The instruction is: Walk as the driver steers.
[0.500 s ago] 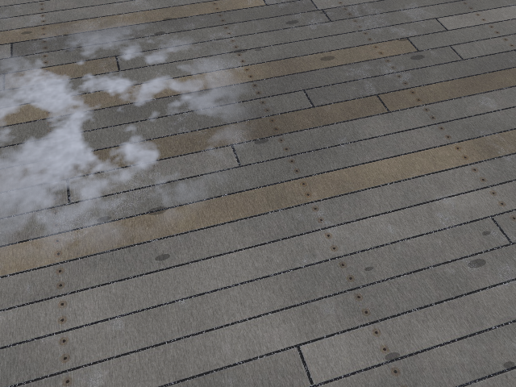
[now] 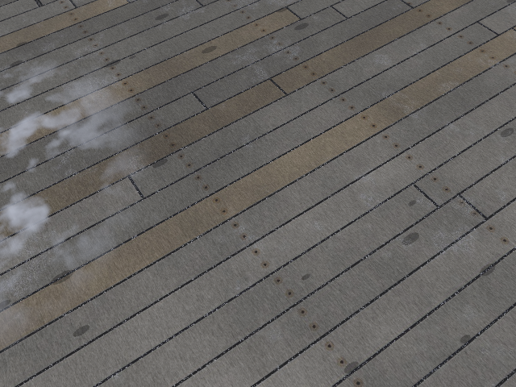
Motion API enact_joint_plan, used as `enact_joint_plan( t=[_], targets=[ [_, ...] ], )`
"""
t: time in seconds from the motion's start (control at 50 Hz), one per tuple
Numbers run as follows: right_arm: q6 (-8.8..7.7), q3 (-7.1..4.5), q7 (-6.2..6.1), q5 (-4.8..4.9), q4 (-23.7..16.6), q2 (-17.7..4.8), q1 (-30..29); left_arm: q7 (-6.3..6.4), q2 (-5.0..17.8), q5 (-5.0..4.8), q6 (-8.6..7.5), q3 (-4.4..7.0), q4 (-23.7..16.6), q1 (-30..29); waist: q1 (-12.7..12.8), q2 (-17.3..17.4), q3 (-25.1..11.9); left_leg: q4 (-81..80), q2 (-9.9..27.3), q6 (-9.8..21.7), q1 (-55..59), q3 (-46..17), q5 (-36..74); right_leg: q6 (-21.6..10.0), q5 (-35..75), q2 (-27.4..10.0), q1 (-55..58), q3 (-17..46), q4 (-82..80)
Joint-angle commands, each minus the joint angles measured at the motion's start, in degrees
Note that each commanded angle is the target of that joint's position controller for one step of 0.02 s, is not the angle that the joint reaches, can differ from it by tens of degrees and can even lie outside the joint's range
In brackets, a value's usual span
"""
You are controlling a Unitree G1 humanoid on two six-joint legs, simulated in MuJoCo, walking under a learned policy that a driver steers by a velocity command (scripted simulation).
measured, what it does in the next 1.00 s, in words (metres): steps on the spot: left foot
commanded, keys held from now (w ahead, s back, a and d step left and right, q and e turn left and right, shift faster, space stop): e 0.02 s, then no key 0.84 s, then w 0.14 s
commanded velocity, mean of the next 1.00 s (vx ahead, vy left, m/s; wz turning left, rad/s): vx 0.04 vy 0.00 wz -0.15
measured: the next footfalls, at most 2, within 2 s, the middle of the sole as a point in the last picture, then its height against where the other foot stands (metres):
left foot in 0.38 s outside the picture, level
left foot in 1.56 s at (256, 375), level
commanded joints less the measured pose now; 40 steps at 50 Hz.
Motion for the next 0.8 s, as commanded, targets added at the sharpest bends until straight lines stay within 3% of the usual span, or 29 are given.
enact_joint_plan(
  t=[0.02,0.16,0.3,0.34,0.36,0.38,0.4,0.42,0.44,0.46,0.5,0.56,0.62,0.64,0.66,0.7,0.8],
  targets=[
    [1.30,-1.07,-0.04,0.03,-1.21,-4.28,7.85,0.11,8.34,0.34,-0.88,1.87,-3.38,2.18,-1.69,-3.09,-11.67,-2.63,-0.32,-0.71,0.30,-1.30,3.07,-7.05,19.46,-14.97,8.56,17.29,-8.78],
    [2.44,-1.12,-0.11,0.49,-3.18,-5.26,2.24,0.36,7.88,0.72,0.32,1.40,-3.57,4.30,1.04,-7.06,-9.72,-12.24,-0.83,-0.86,-0.82,-2.07,4.23,-5.10,-7.74,-14.89,9.59,21.78,-13.65],
    [1.51,-0.39,-0.50,1.56,-2.72,-4.64,4.57,0.19,7.48,1.48,0.90,0.69,-2.73,3.51,1.05,-7.85,-8.11,-26.97,-4.19,2.24,10.32,0.01,-1.08,-5.33,-6.02,-15.50,7.68,23.48,-12.01],
    [1.02,-0.08,-0.82,1.74,-1.38,-3.74,8.49,0.43,7.31,0.88,1.30,0.39,-2.15,2.98,-0.88,-6.82,-7.84,-38.71,-5.24,3.77,16.90,1.25,3.52,-3.73,-3.12,-14.87,6.38,23.40,-9.86],
    [0.55,0.11,-0.95,1.56,-0.73,-3.57,10.19,0.68,6.84,0.37,1.43,0.14,-1.83,3.28,-1.76,-5.65,-7.38,-47.68,-4.72,4.71,21.78,0.59,9.17,-1.51,-4.16,-13.57,3.96,22.66,-8.59],
    [-0.08,-0.06,-1.21,0.67,-1.23,-5.92,9.03,0.81,4.47,0.01,1.18,-0.59,-1.83,4.63,-0.29,-0.22,-7.16,-53.22,1.78,6.01,24.61,-6.88,8.65,1.70,-8.33,-10.70,0.88,20.16,-5.10],
    [-0.47,-0.43,-1.12,0.16,-2.93,-9.81,6.08,0.69,1.97,-0.79,0.78,-1.21,-1.99,6.67,2.04,8.30,-7.90,-56.25,13.02,9.96,25.01,-19.73,11.97,4.39,-14.28,-3.07,-2.11,11.95,2.03],
    [-0.83,0.13,-0.59,0.06,-3.02,-8.12,2.45,0.84,4.88,-0.06,0.76,-0.52,-1.56,2.97,0.56,8.60,-4.39,-56.39,16.74,14.02,15.09,-20.67,18.40,5.07,-18.38,-1.50,1.48,7.44,6.91],
    [-1.42,0.91,-0.37,0.31,-3.23,-5.59,0.45,0.58,5.00,0.23,0.86,-0.45,-1.03,2.68,1.50,6.11,-4.26,-56.05,13.96,13.82,13.37,-17.23,20.71,5.51,-16.95,-2.94,5.17,7.87,10.35],
    [-1.75,1.21,-0.31,0.61,-2.77,-5.15,-0.49,0.35,4.37,0.15,0.89,-0.53,-0.35,2.91,2.00,6.16,-4.39,-54.99,10.98,12.14,13.91,-13.60,22.25,5.79,-14.98,-3.07,6.12,7.42,10.29],
    [-2.04,1.34,-0.53,0.91,-1.62,-5.81,0.72,0.21,3.79,0.51,1.01,-0.78,0.81,3.16,1.57,7.73,-4.87,-51.62,7.53,10.43,18.41,-9.31,31.23,6.51,-12.99,-3.79,6.43,6.11,8.30],
    [-1.87,1.10,-0.46,1.09,0.67,-6.95,4.60,1.01,2.56,0.03,0.83,-1.60,2.60,2.85,0.31,5.51,-6.64,-46.52,6.49,9.50,24.93,-7.81,43.11,7.49,-6.84,-4.73,9.00,4.77,-2.43],
    [-1.81,0.72,-0.06,1.28,1.53,-7.17,7.01,1.62,5.94,0.46,0.41,-1.34,4.10,2.66,-1.85,2.93,-8.26,-46.52,3.71,5.89,21.72,-7.76,33.20,7.80,9.61,-10.00,17.65,9.45,-4.81],
    [-1.71,0.98,0.08,1.76,2.48,-5.64,8.00,1.51,5.81,-0.49,0.55,-1.23,5.65,2.88,-2.10,-0.45,-7.18,-48.82,1.87,5.26,21.53,-6.36,28.77,7.19,8.60,-9.63,16.10,9.29,-3.36],
    [-1.44,0.97,-0.11,1.67,3.12,-6.03,6.19,1.32,4.20,-0.55,0.52,-1.59,6.33,3.40,-0.41,-0.18,-5.95,-48.37,1.49,5.05,22.49,-5.58,25.21,6.97,6.33,-9.41,14.38,9.63,-5.10],
    [-1.02,0.99,-0.11,1.36,3.52,-5.63,4.63,1.50,4.21,-0.01,0.53,-1.84,7.82,3.04,-0.52,-1.65,-4.59,-48.44,1.47,5.27,22.42,-5.56,22.39,6.56,5.26,-9.57,13.42,10.00,-6.79],
    [-0.85,1.04,0.05,1.31,5.90,-5.47,4.73,1.87,4.44,-0.04,0.17,-2.13,10.51,2.71,-0.78,-2.00,-4.04,-49.15,1.30,5.08,22.32,-5.49,19.20,6.13,4.09,-10.01,13.45,10.34,-7.94]
  ],
)
Velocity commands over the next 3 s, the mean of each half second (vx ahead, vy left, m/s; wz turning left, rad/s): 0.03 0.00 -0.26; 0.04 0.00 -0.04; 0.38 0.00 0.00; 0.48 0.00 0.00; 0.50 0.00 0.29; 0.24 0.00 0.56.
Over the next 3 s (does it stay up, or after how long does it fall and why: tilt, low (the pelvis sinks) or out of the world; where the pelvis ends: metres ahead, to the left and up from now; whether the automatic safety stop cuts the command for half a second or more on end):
stays up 0.96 0.01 0.01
